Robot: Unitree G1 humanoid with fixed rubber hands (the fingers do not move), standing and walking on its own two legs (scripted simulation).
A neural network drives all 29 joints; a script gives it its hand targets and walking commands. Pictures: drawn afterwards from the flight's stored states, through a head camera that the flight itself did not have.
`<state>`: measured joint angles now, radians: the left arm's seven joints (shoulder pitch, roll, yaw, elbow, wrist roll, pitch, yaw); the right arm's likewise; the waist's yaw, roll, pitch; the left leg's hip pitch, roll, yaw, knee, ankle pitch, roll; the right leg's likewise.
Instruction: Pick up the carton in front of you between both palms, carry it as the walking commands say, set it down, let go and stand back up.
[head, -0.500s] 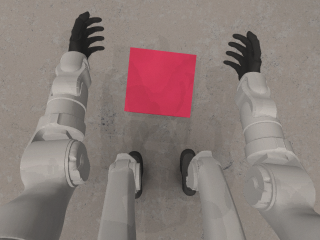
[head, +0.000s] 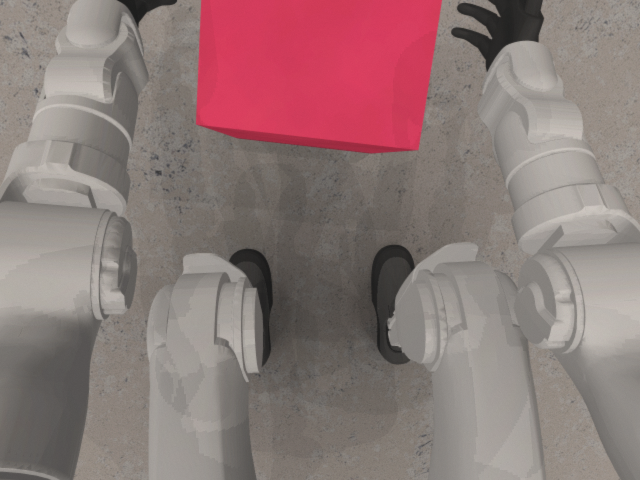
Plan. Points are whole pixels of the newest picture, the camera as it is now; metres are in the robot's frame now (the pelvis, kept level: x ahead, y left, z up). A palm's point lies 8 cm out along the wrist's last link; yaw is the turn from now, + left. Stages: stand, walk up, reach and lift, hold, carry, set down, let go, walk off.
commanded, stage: reach and lift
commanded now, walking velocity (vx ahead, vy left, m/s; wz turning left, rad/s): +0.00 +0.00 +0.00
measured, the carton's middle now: (315, 57) +0.53 +0.02 -0.27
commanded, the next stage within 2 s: none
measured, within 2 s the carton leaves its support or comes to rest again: leaves its support in 0.92 s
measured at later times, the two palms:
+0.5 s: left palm (155, 5) +0.56 +0.18 -0.19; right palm (493, 45) +0.52 -0.16 -0.19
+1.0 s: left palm (170, 2) +0.56 +0.16 -0.18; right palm (491, 9) +0.55 -0.14 -0.16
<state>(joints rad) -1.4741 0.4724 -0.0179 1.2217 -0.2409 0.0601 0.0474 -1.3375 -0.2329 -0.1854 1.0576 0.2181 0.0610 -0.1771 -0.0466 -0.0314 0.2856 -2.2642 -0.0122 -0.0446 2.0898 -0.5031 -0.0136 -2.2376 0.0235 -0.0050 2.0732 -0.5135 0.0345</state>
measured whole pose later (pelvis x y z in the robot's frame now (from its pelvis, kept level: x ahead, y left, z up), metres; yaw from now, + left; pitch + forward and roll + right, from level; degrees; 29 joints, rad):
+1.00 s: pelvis +0.01 +0.00 -0.03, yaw -1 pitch +38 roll -2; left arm -1.44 0.32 0.05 1.12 -0.12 0.15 0.12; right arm -1.36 -0.17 -0.27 0.96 0.12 0.17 -0.19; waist -0.04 -0.05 0.25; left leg -2.33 -0.01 -0.03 2.21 -0.53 0.00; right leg -2.30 0.06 0.02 2.18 -0.54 0.07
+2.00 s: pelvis +0.05 +0.00 +0.21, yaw +3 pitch +35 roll -1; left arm -0.71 -0.04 0.35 0.64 0.18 0.38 0.03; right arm -0.69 0.12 -0.45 0.57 -0.18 0.34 -0.07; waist -0.02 -0.02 -0.26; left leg -1.55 -0.04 -0.05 1.41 -0.46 -0.02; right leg -1.53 0.05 0.05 1.41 -0.49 0.03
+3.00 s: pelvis +0.09 +0.00 +0.38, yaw +4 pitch -5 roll +0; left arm -0.37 -0.18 0.34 0.45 0.34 0.64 -0.01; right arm -0.37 0.18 -0.37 0.43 -0.34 0.59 0.01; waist -0.01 0.00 -0.02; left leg -0.18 -0.02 -0.06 0.45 -0.19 -0.01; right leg -0.16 0.02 0.07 0.45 -0.21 0.01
